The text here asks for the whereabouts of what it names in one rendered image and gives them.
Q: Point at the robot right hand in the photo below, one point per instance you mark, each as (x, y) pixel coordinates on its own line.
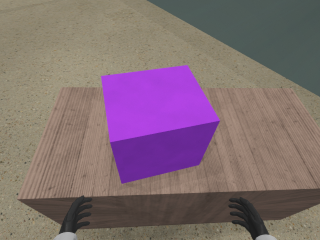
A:
(253, 222)

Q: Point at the pedestal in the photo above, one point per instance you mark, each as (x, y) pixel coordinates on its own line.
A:
(265, 149)

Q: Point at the carton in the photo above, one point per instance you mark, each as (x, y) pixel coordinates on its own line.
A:
(159, 121)

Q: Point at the robot left hand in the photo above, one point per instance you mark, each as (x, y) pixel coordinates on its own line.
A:
(69, 223)

